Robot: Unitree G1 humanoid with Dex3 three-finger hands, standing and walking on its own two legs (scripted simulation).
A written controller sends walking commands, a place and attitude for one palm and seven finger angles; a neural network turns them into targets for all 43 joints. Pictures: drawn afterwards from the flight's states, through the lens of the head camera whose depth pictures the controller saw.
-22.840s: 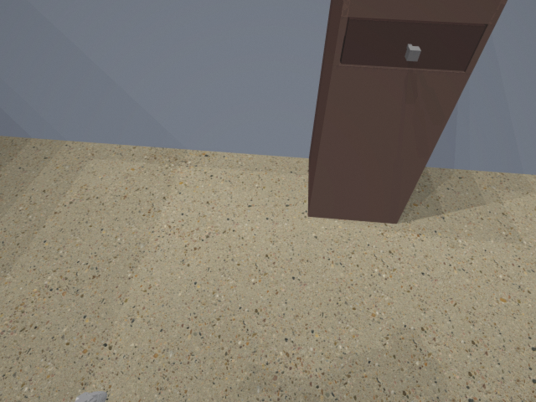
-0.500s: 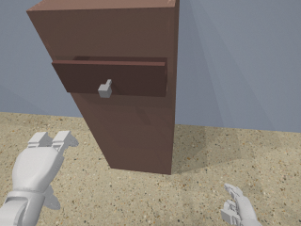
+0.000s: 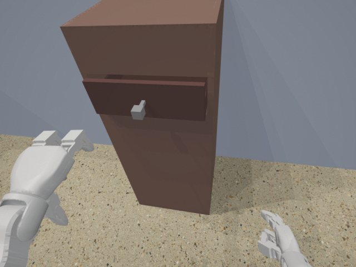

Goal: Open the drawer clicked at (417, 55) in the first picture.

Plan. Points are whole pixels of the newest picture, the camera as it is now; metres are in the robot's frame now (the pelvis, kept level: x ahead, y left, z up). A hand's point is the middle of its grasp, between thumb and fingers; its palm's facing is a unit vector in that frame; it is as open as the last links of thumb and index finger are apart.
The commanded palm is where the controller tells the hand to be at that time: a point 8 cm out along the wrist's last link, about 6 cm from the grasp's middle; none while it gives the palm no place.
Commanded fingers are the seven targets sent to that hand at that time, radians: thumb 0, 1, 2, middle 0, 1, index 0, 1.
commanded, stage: lift the hand off the handle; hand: left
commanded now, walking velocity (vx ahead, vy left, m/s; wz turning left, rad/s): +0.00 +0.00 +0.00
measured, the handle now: (140, 108) +0.52 +0.22 +0.07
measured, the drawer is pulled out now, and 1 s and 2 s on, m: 0.04 0.04 0.04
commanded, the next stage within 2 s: draw the hand back to the body in 0.58 s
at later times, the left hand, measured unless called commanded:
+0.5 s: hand (46, 150) +0.23 +0.26 +0.22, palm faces +0.18 -0.01 -0.98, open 13.8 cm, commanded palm +0.18 +0.26 +0.28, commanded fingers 0.00 -0.50 0.30 -0.30 -1.20 -0.30 -1.20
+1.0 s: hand (51, 154) +0.22 +0.26 +0.21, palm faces +0.15 -0.01 -0.99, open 13.8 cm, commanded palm +0.17 +0.26 +0.27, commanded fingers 0.00 -0.50 0.30 -0.30 -1.20 -0.30 -1.20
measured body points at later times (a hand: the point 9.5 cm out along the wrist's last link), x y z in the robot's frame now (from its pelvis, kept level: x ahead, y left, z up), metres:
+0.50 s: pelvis -0.02 +0.00 +0.00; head -0.03 -0.05 +0.45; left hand +0.21 +0.26 +0.27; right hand +0.21 -0.20 -0.09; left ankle -0.02 +0.13 -0.74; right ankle +0.00 -0.13 -0.74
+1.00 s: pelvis -0.03 +0.00 +0.00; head -0.03 -0.05 +0.45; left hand +0.21 +0.25 +0.26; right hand +0.21 -0.20 -0.09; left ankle -0.02 +0.13 -0.74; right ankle +0.00 -0.13 -0.74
